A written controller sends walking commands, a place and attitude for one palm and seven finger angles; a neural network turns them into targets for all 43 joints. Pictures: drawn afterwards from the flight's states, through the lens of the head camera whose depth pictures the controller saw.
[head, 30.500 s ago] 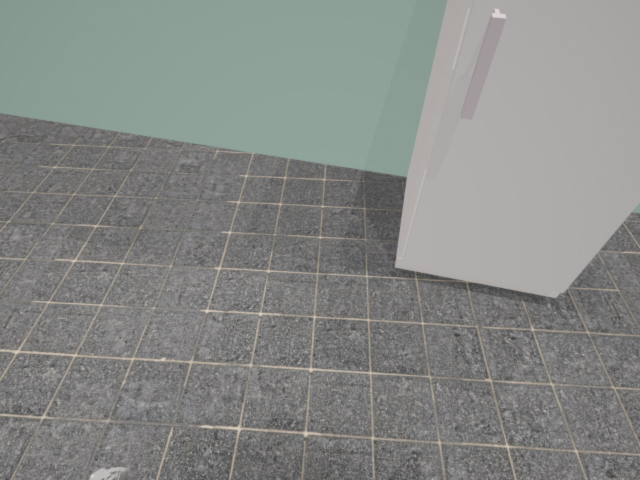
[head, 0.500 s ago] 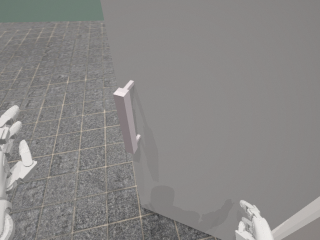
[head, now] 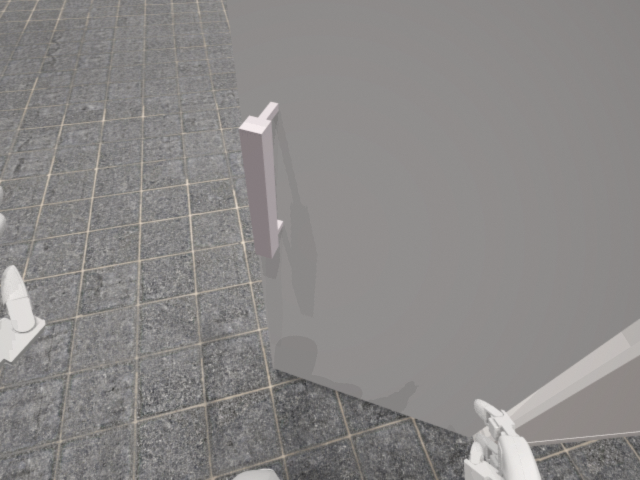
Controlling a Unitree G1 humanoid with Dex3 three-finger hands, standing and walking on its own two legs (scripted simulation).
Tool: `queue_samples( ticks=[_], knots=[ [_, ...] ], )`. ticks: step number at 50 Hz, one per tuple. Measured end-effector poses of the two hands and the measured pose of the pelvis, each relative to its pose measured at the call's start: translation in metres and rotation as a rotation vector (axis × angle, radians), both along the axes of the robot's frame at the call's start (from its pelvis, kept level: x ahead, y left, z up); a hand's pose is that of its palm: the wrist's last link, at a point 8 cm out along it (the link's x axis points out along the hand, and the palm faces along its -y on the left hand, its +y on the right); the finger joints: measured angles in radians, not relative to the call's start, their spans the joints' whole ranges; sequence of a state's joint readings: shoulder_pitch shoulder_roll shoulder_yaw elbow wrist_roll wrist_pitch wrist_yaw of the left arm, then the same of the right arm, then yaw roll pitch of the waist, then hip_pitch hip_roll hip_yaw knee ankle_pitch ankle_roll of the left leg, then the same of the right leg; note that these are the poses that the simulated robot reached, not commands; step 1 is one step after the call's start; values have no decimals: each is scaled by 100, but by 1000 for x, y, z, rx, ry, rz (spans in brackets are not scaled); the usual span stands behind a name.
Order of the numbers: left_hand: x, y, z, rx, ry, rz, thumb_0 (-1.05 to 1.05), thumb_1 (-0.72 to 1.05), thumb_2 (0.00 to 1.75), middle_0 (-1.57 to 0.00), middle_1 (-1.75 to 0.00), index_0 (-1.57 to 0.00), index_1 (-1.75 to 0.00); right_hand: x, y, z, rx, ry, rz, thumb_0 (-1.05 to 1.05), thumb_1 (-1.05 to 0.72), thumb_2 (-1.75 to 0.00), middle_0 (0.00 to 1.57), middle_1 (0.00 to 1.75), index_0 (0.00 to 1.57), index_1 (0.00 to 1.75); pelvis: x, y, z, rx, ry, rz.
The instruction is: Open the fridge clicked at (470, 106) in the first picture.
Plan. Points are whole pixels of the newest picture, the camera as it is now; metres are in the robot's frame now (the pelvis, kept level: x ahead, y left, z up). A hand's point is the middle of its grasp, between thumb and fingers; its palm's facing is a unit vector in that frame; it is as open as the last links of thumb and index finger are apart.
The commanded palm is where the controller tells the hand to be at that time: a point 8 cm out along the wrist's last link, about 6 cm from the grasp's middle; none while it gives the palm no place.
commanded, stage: step back with the hand held close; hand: left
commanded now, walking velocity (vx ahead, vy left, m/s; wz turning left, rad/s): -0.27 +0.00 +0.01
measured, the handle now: (269, 187) +0.46 +0.12 +0.11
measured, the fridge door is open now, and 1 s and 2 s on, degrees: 66 66 66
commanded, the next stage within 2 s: stop stepping back and stand still in 0.82 s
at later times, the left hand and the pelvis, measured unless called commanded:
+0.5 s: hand (6, 382) +0.15 +0.25 +0.18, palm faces +0.43 -0.79 -0.44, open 7.4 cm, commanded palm +0.08 +0.30 +0.19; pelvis -0.05 +0.00 +0.00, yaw +1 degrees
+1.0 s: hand out of the picture +0.08 +0.25 +0.19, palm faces +0.32 -0.85 -0.42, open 7.4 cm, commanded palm +0.03 +0.30 +0.19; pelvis -0.14 +0.01 +0.00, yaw -4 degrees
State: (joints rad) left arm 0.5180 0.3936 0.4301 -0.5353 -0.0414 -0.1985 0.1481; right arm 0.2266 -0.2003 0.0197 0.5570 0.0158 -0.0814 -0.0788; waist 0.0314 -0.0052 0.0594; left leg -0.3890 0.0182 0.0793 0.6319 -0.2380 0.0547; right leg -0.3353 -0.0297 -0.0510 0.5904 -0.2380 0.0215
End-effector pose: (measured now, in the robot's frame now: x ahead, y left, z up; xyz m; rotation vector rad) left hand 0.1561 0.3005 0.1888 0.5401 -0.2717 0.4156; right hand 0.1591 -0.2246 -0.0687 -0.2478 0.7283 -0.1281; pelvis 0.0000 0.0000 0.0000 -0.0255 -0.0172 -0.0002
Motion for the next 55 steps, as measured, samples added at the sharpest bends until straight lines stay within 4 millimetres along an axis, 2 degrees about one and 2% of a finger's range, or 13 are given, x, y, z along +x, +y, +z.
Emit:
queue_samples(
  ticks=[8, 14, 23, 27, 31, 36, 40, 44, 48, 51, 55],
  knots=[
    [-13, 5, 1, 0, -66, -21, 1, 89, 90, -21, -30, -21, -30, -22, 2, 1, -30, 2, 1, 1, -90, -90, 20, 30, 20, 30, -17, 6, -3, -12, -4, 6],
    [-26, 11, 7, 66, -68, -12, 1, 89, 90, -22, -30, -21, -30, -29, 4, 1, -19, -21, 11, 1, -90, -90, 20, 30, 20, 30, -26, 4, -4, -18, 6, 28],
    [-47, -8, 9, 50, -65, -59, 1, 89, 90, -21, -30, -21, -30, -33, 0, 4, -17, -28, 32, 1, -90, -90, 20, 30, 20, 30, -49, -4, -1, -8, 12, 17],
    [-51, -7, 9, 35, -94, -84, 1, 88, 90, -22, -30, -21, -30, -43, -4, 7, -39, -15, 10, 1, -90, -90, 20, 30, 20, 30, -55, 2, -2, 1, 10, 11],
    [-53, 6, 7, 47, -115, -102, 1, 88, 90, -22, -30, -21, -30, -58, -2, 10, -71, -10, -26, 1, -90, -90, 20, 30, 20, 30, -65, 12, -4, -10, 9, 11],
    [-65, 23, 12, 54, -76, -75, 1, 88, 90, -22, -30, -21, -30, -80, 9, 18, -57, -5, -27, 1, -90, -90, 20, 30, 20, 30, -81, 15, 8, -52, 34, 15],
    [-85, 16, 14, 8, -50, -83, 2, 89, 90, -21, -30, -21, -30, -97, 16, 21, -32, 5, 2, 1, -90, -90, 20, 30, 20, 30, -92, 13, 16, -59, 68, -13],
    [-101, 0, 14, 28, -56, -135, 2, 89, 90, -21, -30, -20, -30, -110, 16, 11, -21, 1, 27, 1, -90, -90, 20, 30, 20, 30, -116, 8, 8, -24, 77, -52],
    [-108, -8, 14, 15, -73, -185, 1, 89, 90, -21, -30, -21, -30, -131, 10, 8, -19, 3, -29, 1, -90, -90, 20, 30, 20, 31, -134, 9, 7, -28, 36, -67],
    [-113, -5, 10, 7, -78, -199, 1, 88, 90, -22, -30, -21, -30, -149, 3, 12, -35, -30, -86, 1, -90, -90, 20, 30, 20, 31, -137, 13, 2, -26, 13, -66],
    [-123, 10, 3, -16, -50, -160, 1, 88, 90, -22, -30, -21, -30, -172, -4, 17, -61, -43, -134, 1, -90, -90, 20, 30, 20, 30, -143, 19, 3, -29, -3, -41]
  ],
)
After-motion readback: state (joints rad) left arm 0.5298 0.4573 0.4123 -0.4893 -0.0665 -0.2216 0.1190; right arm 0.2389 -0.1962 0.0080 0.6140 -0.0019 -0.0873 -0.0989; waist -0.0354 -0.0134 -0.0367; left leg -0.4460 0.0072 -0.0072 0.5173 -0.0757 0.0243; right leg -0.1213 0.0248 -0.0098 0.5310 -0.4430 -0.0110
